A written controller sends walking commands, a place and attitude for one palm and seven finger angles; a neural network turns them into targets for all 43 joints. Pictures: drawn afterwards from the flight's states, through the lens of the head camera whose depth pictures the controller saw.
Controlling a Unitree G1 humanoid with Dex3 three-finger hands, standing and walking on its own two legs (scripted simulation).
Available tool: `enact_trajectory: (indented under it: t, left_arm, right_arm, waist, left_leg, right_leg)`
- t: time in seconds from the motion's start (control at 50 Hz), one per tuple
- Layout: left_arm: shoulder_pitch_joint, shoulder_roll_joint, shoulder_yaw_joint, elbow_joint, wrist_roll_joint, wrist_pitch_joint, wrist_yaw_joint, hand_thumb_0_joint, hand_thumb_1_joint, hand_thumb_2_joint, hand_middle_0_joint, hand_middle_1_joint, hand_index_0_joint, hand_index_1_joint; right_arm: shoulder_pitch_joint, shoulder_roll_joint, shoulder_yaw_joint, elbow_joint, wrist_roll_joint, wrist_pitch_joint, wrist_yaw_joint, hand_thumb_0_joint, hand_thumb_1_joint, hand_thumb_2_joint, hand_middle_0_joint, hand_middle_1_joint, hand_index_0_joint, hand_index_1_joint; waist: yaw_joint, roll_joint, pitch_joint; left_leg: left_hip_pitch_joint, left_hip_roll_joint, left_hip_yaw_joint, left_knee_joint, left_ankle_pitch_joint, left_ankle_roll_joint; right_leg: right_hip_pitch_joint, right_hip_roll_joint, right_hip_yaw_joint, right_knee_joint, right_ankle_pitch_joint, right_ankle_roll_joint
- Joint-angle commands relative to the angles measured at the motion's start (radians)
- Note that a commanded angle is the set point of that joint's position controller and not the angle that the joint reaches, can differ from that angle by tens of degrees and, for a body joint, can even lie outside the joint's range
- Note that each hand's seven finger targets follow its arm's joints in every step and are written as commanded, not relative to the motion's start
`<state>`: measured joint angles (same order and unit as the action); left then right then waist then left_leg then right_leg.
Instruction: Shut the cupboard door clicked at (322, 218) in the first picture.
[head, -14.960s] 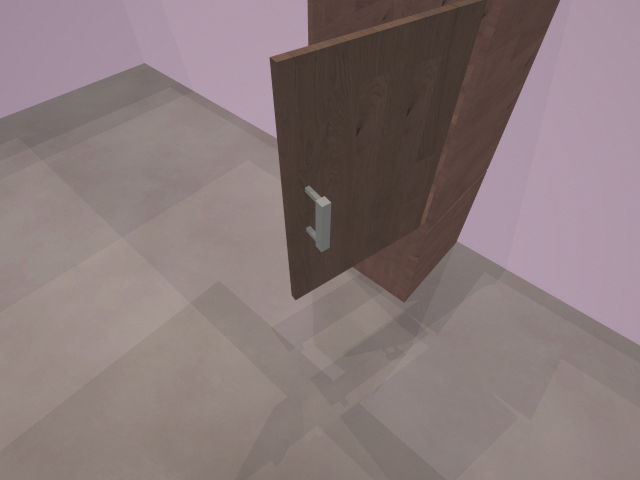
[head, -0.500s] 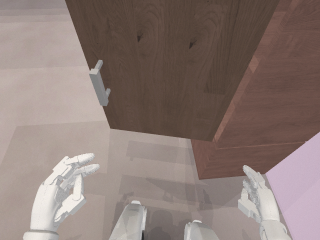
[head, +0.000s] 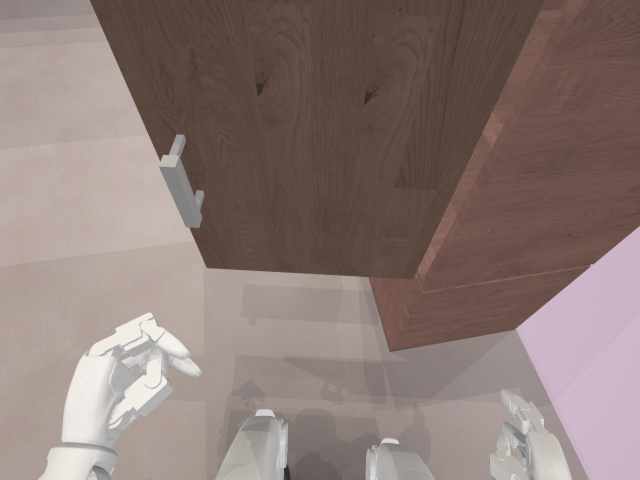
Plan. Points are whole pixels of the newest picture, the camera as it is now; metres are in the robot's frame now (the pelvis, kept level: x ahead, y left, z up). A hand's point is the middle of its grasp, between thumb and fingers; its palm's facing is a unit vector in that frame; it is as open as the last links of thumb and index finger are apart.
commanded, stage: raise the hand and make a fist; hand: left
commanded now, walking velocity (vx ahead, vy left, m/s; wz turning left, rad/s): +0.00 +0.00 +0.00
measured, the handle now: (186, 183) +0.48 +0.23 +0.06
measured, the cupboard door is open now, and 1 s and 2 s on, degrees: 77 77 77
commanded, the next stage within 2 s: bring the fist close to the handle in 0.90 s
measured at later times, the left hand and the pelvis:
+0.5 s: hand (142, 374) +0.22 +0.20 +0.06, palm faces +0.02 -1.00 -0.03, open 3.1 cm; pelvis +0.00 +0.01 +0.01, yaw +1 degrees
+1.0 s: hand (157, 373) +0.22 +0.19 +0.06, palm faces +0.02 -1.00 -0.04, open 3.1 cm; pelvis +0.00 +0.00 +0.01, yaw +0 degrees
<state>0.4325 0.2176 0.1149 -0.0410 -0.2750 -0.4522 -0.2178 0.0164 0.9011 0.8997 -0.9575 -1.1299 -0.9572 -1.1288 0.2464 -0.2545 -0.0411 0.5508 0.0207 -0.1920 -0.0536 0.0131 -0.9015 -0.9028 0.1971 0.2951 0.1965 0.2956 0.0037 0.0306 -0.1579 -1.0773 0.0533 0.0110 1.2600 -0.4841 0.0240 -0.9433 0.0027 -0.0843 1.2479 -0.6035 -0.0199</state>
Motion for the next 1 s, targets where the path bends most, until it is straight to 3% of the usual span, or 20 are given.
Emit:
enact_trajectory:
  t: [0.0,0.04,0.1,0.18,0.28,0.32,0.38,0.52,0.62,0.7,0.72,0.76,0.82,0.86,0.98]
  left_arm:
    - [-0.012,0.100,0.060,-0.254,-0.003,-0.076,0.023,0.000,0.900,0.900,-1.135,-1.320,-1.135,-1.320]
    - [-0.012,0.093,0.045,-0.259,0.010,-0.063,0.032,0.000,0.900,0.900,-1.172,-1.360,-1.172,-1.360]
    - [-0.019,0.089,0.039,-0.220,0.016,-0.033,0.033,0.000,0.900,0.900,-1.227,-1.420,-1.227,-1.420]
    - [-0.053,0.099,0.041,-0.232,0.015,-0.017,0.016,0.000,0.900,0.900,-1.300,-1.500,-1.300,-1.500]
    - [-0.071,0.109,0.060,-0.222,0.000,-0.014,-0.001,0.000,0.900,0.900,-1.300,-1.500,-1.300,-1.500]
    - [-0.077,0.130,0.076,-0.219,-0.001,-0.011,-0.005,0.000,0.900,0.900,-1.300,-1.500,-1.300,-1.500]
    - [-0.086,0.123,0.072,-0.209,-0.009,-0.007,-0.017,0.000,0.900,0.900,-1.300,-1.500,-1.300,-1.500]
    - [-0.079,0.147,0.103,-0.207,-0.025,-0.004,-0.022,0.000,0.900,0.900,-1.300,-1.500,-1.300,-1.500]
    - [-0.068,0.141,0.102,-0.170,-0.029,-0.015,-0.022,0.000,0.900,0.900,-1.300,-1.500,-1.300,-1.500]
    - [-0.079,0.135,0.090,-0.187,-0.028,-0.027,-0.021,0.000,0.900,0.900,-1.300,-1.500,-1.300,-1.500]
    - [-0.081,0.153,0.105,-0.194,-0.027,-0.028,-0.018,0.000,0.900,0.900,-1.300,-1.500,-1.300,-1.500]
    - [-0.077,0.140,0.095,-0.188,-0.026,-0.029,-0.017,0.000,0.900,0.900,-1.300,-1.500,-1.300,-1.500]
    - [-0.085,0.152,0.100,-0.195,-0.022,-0.028,-0.011,0.000,0.900,0.900,-1.300,-1.500,-1.300,-1.500]
    - [-0.081,0.138,0.091,-0.185,-0.024,-0.025,-0.011,0.000,0.900,0.900,-1.300,-1.500,-1.300,-1.500]
    - [-0.096,0.134,0.083,-0.190,-0.026,-0.030,-0.020,0.000,0.900,0.900,-1.300,-1.500,-1.300,-1.500]
  right_arm:
    - [-0.060,-0.104,-0.027,-0.184,-0.005,-0.048,-0.004,0.000,-0.900,-0.900,0.200,0.300,0.200,0.300]
    - [-0.059,-0.105,-0.023,-0.193,-0.005,-0.035,-0.002,0.000,-0.900,-0.900,0.200,0.300,0.200,0.300]
    - [-0.055,-0.108,-0.017,-0.203,-0.005,-0.018,-0.002,0.000,-0.900,-0.900,0.200,0.300,0.200,0.300]
    - [-0.052,-0.110,-0.007,-0.214,-0.005,-0.010,-0.001,0.000,-0.900,-0.900,0.200,0.300,0.200,0.300]
    - [-0.051,-0.108,0.001,-0.217,-0.006,-0.009,0.001,0.000,-0.900,-0.900,0.200,0.300,0.200,0.300]
    - [-0.050,-0.110,0.002,-0.214,-0.006,-0.011,0.000,0.000,-0.900,-0.900,0.200,0.300,0.200,0.300]
    - [-0.050,-0.112,0.004,-0.213,-0.004,-0.015,0.001,0.000,-0.900,-0.900,0.200,0.300,0.200,0.300]
    - [-0.048,-0.114,0.001,-0.207,-0.001,-0.026,0.000,0.000,-0.900,-0.900,0.200,0.300,0.200,0.300]
    - [-0.045,-0.115,-0.004,-0.200,0.000,-0.028,0.000,0.000,-0.900,-0.900,0.200,0.300,0.200,0.300]
    - [-0.047,-0.115,-0.007,-0.202,0.001,-0.029,0.000,0.000,-0.900,-0.900,0.200,0.300,0.200,0.300]
    - [-0.046,-0.114,-0.006,-0.199,0.001,-0.028,0.000,0.000,-0.900,-0.900,0.200,0.300,0.200,0.300]
    - [-0.045,-0.112,-0.006,-0.202,0.002,-0.025,0.000,0.000,-0.900,-0.900,0.200,0.300,0.200,0.300]
    - [-0.047,-0.112,-0.005,-0.201,0.002,-0.021,-0.001,0.000,-0.900,-0.900,0.200,0.300,0.200,0.300]
    - [-0.047,-0.110,-0.004,-0.203,0.003,-0.019,0.000,0.000,-0.900,-0.900,0.200,0.300,0.200,0.300]
    - [-0.048,-0.109,-0.002,-0.203,0.005,-0.019,-0.002,0.000,-0.900,-0.900,0.200,0.300,0.200,0.300]
  waist:
    - [0.012,0.053,-0.244]
    - [0.003,0.067,-0.235]
    - [-0.009,0.025,-0.195]
    - [-0.006,0.061,-0.198]
    - [-0.008,0.045,-0.196]
    - [-0.003,0.078,-0.197]
    - [-0.007,0.050,-0.194]
    - [0.008,0.059,-0.221]
    - [0.006,0.015,-0.198]
    - [0.000,0.024,-0.200]
    - [0.011,0.047,-0.212]
    - [0.005,0.021,-0.209]
    - [0.006,0.048,-0.197]
    - [0.000,0.012,-0.196]
    - [-0.002,0.019,-0.198]
  left_leg:
    - [0.332,-0.028,-0.084,-0.224,0.153,-0.001]
    - [0.347,-0.024,-0.094,-0.237,0.136,-0.002]
    - [0.324,-0.024,-0.102,-0.253,0.073,-0.002]
    - [0.341,-0.024,-0.109,-0.261,0.077,-0.006]
    - [0.334,-0.026,-0.107,-0.256,0.079,-0.006]
    - [0.331,-0.028,-0.105,-0.253,0.082,-0.005]
    - [0.324,-0.028,-0.101,-0.252,0.086,-0.005]
    - [0.322,-0.033,-0.093,-0.247,0.120,-0.004]
    - [0.284,-0.035,-0.081,-0.232,0.111,-0.001]
    - [0.285,-0.035,-0.071,-0.225,0.107,0.000]
    - [0.282,-0.036,-0.070,-0.220,0.121,0.001]
    - [0.281,-0.035,-0.067,-0.220,0.119,0.001]
    - [0.278,-0.035,-0.068,-0.223,0.103,0.003]
    - [0.276,-0.035,-0.066,-0.221,0.103,0.004]
    - [0.264,-0.037,-0.059,-0.201,0.109,0.005]
  right_leg:
    - [0.045,0.030,0.016,-0.193,0.193,-0.014]
    - [0.032,0.033,0.007,-0.192,0.188,-0.014]
    - [0.031,0.037,0.005,-0.213,0.154,-0.011]
    - [0.038,0.039,0.002,-0.213,0.163,-0.016]
    - [0.051,0.042,0.004,-0.223,0.164,-0.016]
    - [0.054,0.044,0.009,-0.222,0.166,-0.019]
    - [0.061,0.041,0.010,-0.230,0.164,-0.017]
    - [0.092,0.042,0.019,-0.231,0.183,-0.019]
    - [0.096,0.039,0.035,-0.243,0.162,-0.016]
    - [0.086,0.033,0.044,-0.246,0.155,-0.012]
    - [0.100,0.036,0.049,-0.240,0.168,-0.016]
    - [0.097,0.034,0.049,-0.243,0.165,-0.013]
    - [0.093,0.036,0.051,-0.245,0.150,-0.015]
    - [0.095,0.034,0.052,-0.251,0.152,-0.011]
    - [0.098,0.030,0.070,-0.256,0.151,-0.009]
